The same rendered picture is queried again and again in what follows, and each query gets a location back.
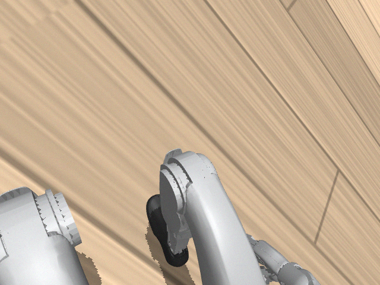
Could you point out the right robot foot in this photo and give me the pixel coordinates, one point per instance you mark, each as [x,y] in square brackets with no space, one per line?
[159,228]

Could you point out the right robot arm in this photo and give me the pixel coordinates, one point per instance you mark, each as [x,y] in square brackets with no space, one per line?
[293,274]

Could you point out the right robot hand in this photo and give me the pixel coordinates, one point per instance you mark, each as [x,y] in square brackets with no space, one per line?
[268,256]

